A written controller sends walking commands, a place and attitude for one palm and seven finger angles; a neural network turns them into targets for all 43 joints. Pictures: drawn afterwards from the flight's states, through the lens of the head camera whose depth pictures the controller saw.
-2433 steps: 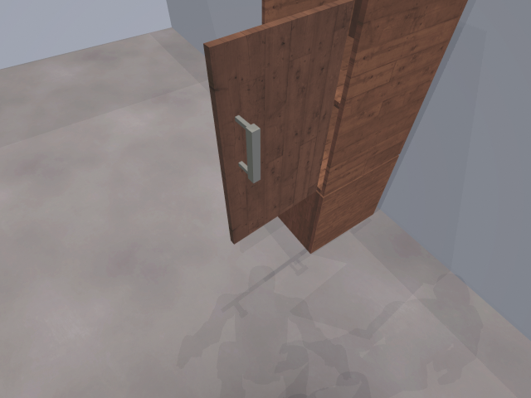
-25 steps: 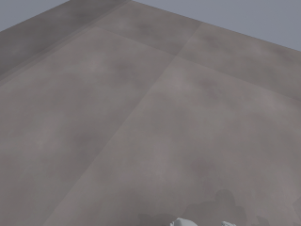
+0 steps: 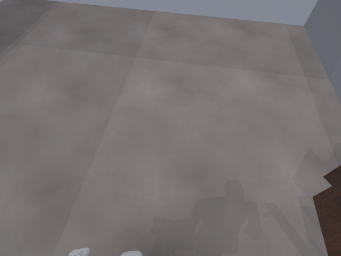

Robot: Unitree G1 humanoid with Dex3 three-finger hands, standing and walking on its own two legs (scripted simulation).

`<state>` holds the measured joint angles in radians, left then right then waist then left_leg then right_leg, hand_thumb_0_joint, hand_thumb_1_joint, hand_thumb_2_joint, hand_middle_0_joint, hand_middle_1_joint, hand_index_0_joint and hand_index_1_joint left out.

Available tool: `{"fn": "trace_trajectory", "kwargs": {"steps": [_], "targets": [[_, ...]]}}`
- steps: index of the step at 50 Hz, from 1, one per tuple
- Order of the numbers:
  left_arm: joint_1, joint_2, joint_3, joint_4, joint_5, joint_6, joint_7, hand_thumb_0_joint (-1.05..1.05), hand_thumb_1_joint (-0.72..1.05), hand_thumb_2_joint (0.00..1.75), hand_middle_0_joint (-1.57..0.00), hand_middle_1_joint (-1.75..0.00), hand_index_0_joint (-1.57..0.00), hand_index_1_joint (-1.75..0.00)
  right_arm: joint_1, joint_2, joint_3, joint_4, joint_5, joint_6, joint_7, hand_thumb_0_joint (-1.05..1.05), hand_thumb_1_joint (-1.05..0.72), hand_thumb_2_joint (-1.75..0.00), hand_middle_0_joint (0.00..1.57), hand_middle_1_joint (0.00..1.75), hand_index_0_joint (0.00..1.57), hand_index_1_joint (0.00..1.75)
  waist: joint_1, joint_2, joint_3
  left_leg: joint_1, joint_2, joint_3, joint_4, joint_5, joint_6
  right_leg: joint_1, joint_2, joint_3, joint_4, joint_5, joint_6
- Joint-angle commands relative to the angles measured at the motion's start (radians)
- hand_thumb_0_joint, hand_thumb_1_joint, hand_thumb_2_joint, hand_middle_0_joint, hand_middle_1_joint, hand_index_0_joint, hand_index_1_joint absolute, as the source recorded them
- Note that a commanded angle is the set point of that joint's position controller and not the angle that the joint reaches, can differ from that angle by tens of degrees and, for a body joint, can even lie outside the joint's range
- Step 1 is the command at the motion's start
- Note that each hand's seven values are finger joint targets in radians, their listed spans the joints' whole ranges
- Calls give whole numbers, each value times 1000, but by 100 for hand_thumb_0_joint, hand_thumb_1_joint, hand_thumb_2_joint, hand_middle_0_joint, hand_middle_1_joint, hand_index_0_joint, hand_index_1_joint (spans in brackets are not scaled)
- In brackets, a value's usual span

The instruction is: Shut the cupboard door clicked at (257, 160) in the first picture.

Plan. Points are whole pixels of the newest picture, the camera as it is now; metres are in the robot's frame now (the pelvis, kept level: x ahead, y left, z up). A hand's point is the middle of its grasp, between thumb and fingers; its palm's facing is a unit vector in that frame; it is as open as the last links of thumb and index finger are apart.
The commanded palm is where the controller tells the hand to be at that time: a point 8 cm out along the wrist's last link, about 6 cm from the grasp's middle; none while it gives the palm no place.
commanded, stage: turn to face it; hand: left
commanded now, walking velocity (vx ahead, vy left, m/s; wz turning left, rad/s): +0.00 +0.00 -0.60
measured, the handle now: out of the picture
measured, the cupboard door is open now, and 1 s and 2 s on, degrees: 34 34 34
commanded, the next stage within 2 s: take the last steps up to it in 1.68 s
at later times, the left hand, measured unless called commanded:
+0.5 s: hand (116, 241) +0.17 +0.15 -0.15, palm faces -0.28 -0.92 -0.27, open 7.3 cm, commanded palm none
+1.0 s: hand (140, 209) +0.25 +0.10 -0.15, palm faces -0.56 -0.80 -0.22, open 7.4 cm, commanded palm none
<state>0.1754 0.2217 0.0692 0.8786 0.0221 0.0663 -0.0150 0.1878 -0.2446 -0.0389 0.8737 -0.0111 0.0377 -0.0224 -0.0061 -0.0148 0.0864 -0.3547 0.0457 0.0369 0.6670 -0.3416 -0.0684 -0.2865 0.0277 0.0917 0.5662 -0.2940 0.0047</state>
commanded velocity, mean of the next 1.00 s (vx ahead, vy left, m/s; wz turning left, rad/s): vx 0.00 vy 0.00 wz -0.60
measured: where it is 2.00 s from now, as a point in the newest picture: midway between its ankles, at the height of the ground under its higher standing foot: outside the picture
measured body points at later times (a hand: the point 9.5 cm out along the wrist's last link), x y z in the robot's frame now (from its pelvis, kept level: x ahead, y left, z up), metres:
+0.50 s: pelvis +0.01 -0.02 +0.00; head +0.05 -0.05 +0.45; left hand +0.18 +0.20 -0.13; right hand +0.00 -0.30 -0.15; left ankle +0.04 +0.12 -0.66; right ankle -0.02 -0.12 -0.73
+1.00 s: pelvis +0.04 -0.01 +0.01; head +0.08 -0.03 +0.45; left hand +0.28 +0.14 -0.13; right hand -0.07 -0.25 -0.13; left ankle +0.10 +0.10 -0.73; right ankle -0.05 -0.11 -0.70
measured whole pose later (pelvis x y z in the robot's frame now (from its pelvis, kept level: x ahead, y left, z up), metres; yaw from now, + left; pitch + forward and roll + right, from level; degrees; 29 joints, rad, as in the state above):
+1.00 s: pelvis +0.04 -0.01 +0.01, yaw -36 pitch +0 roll -2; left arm 0.13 0.26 0.09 0.88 0.02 0.08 -0.05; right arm 0.24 -0.22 -0.02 0.88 -0.03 0.03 -0.02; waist -0.01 0.02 0.10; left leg -0.23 0.16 0.20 0.54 -0.30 -0.03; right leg -0.36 -0.02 -0.06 0.79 -0.43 0.04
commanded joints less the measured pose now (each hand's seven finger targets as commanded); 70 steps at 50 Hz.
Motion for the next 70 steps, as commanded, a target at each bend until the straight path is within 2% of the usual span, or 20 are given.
{"fn": "trace_trajectory", "kwargs": {"steps": [1, 5, 12, 15, 17, 20, 23, 32, 33, 34, 35, 41, 50, 51, 52, 53, 54, 59, 68, 70], "targets": [[-20, 89, 34, -121, -19, -19, 0, 0, 90, 90, -20, -30, -20, -30, 153, -259, -52, -47, -19, -48, -16, 0, -90, -90, 20, 30, 20, 30, -42, 336, -165, 321, 393, -385, -393, 269, 176, -274, 43, -50, 277, -267, 11], [-56, 108, 43, -95, -8, -16, -23, 0, 90, 90, -20, -30, -20, -30, 44, -193, -32, -78, -26, -47, -24, 0, -90, -90, 20, 30, 20, 30, 1, 213, -111, 215, 334, -176, -334, 490, 220, -255, -50, -72, 569, -239, 41], [-81, 76, 25, -107, -7, -15, -31, 0, 90, 90, -20, -30, -20, -30, 83, -200, -50, -45, -21, -32, -11, 0, -90, -90, 20, 30, 20, 30, -33, 244, -133, 260, 315, 14, -243, 532, 185, -92, -27, -188, 199, -167, 30], [14, 105, 36, -76, -4, -27, -27, 0, 90, 90, -20, -30, -20, -30, 54, -206, -59, -45, -12, -26, -5, 0, -90, -90, 20, 30, 20, 30, 23, 173, -151, 156, 268, 87, -85, 413, 101, 130, -11, -202, -106, 90, 1], [141, 287, 70, -39, 8, -47, 0, 0, 90, 90, -20, -30, -20, -30, -12, -80, -35, -114, -2, -24, 7, 0, -90, -90, 20, 30, 20, 30, 91, -284, -161, -256, 43, 161, 319, -291, -11, 383, -389, 290, -226, 594, -160], [56, 232, 58, -57, -5, -40, 23, 0, 90, 90, -20, -30, -20, -30, -62, -122, -37, -96, -1, -8, -14, 0, -90, -90, 20, 30, 20, 30, 52, -232, -98, -315, 74, -58, 535, -183, -9, 227, -342, 269, -233, 477, -232], [-32, 193, 46, -89, 1, -42, 26, 0, 90, 90, -20, -30, -20, -30, -3, -100, -33, -60, -6, -5, 1, 0, -90, -90, 20, 30, 20, 30, -7, -134, -134, -182, 64, -27, 428, -74, -21, 139, -258, 135, -211, 416, -190], [-37, 203, 54, -74, -2, -28, 16, 0, 90, 90, -20, -30, -20, -30, 65, -88, -28, -60, 6, -27, -7, 0, -90, -90, 20, 30, 20, 30, -31, -130, -132, 125, -13, -5, -151, 79, 3, -4, -184, 238, -118, 309, -125], [-40, 168, 49, -86, -11, -23, 14, 0, 90, 90, -20, -30, -20, -30, 107, -132, -32, -52, 0, -39, -12, 0, -90, -90, 20, 30, 20, 30, -48, -19, -152, 241, 62, -74, -299, 110, 27, -93, -112, 183, -38, 203, -75], [-1, 102, 37, -104, -20, -18, 3, 0, 90, 90, -20, -30, -20, -30, 124, -236, -49, -56, -17, -46, -15, 0, -90, -90, 20, 30, 20, 30, -40, 272, -164, 338, 304, -332, -375, 168, 123, -260, 37, 39, 169, -113, -11], [-17, 111, 34, -123, -13, -26, -4, 0, 90, 90, -20, -30, -20, -30, 140, -270, -52, -74, -19, -40, -19, 0, -90, -90, 20, 30, 20, 30, -49, 305, -155, 268, 454, -431, -399, 242, 225, -275, 26, -53, 388, -341, 13], [-33, 98, 37, -76, -8, -7, -28, 0, 90, 90, -20, -30, -20, -30, 51, -170, -27, -78, -21, -44, -25, 0, -90, -90, 20, 30, 20, 30, -5, 199, -133, 289, 290, -59, -303, 586, 197, -257, -51, -100, 520, -181, 53], [-23, 95, 28, -75, -4, -22, -28, 0, 90, 90, -20, -30, -20, -30, 64, -212, -58, -38, -15, -28, -4, 0, -90, -90, 20, 30, 20, 30, 3, 214, -143, 200, 297, 86, -148, 472, 127, 52, -10, -213, -15, 17, 9], [44, 131, 38, -55, -1, -27, -22, 0, 90, 90, -20, -30, -20, -30, 47, -201, -61, -45, -9, -26, 0, 0, -90, -90, 20, 30, 20, 30, 41, 144, -155, 96, 262, 113, -41, 357, 82, 195, -42, -163, -133, 125, -14], [100, 237, 54, -39, 8, -41, -9, 0, 90, 90, -20, -30, -20, -30, 44, -132, -46, -71, 1, -23, 8, 0, -90, -90, 20, 30, 20, 30, 68, -137, -182, -115, 142, 191, 168, 54, 15, 373, -259, 106, -228, 318, -93], [152, 303, 64, -24, -3, -42, 5, 0, 90, 90, -20, -30, -20, -30, -35, -103, -33, -117, -1, -14, 4, 0, -90, -90, 20, 30, 20, 30, 106, -254, -148, -256, 45, 111, 378, -328, -11, 316, -431, 308, -235, 572, -214], [145, 295, 65, -27, -6, -41, 16, 0, 90, 90, -20, -30, -20, -30, -65, -112, -30, -116, 0, -6, -6, 0, -90, -90, 20, 30, 20, 30, 98, -193, -129, -292, 60, -11, 479, -279, -3, 262, -408, 308, -233, 531, -250], [-43, 211, 43, -79, 2, -42, 24, 0, 90, 90, -20, -30, -20, -30, 3, -103, -29, -57, -5, -7, 3, 0, -90, -90, 20, 30, 20, 30, -3, -144, -131, -157, 58, -7, 385, -85, -24, 106, -251, 134, -203, 416, -190], [-58, 200, 50, -69, -7, -30, 20, 0, 90, 90, -20, -30, -20, -30, 114, -97, -22, -37, 4, -34, -7, 0, -90, -90, 20, 30, 20, 30, -47, -119, -159, 140, -1, -1, -202, 124, 2, 28, -179, 206, -87, 344, -117], [4, 96, 29, -91, -21, -22, 6, 0, 90, 90, -20, -30, -20, -30, 140, -249, -45, -42, -19, -46, -14, 0, -90, -90, 20, 30, 20, 30, -33, 303, -174, 320, 341, -350, -370, 291, 153, -229, 40, -12, 209, -155, -2]]}}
